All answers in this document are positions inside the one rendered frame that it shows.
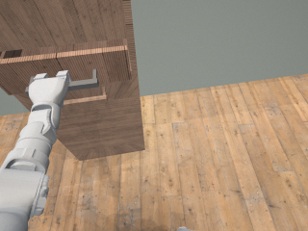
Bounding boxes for left robot forearm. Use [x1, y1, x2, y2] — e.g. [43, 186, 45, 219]
[0, 101, 61, 174]

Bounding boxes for robot left hand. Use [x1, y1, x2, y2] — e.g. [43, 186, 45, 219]
[28, 70, 72, 108]

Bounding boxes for cabinet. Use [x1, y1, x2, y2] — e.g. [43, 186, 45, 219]
[0, 0, 145, 161]

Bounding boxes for drawer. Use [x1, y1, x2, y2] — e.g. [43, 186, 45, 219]
[0, 38, 132, 95]

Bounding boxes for left robot upper arm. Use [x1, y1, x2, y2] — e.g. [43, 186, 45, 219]
[0, 168, 50, 231]

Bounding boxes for handle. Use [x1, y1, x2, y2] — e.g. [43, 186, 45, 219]
[25, 68, 99, 96]
[61, 94, 108, 109]

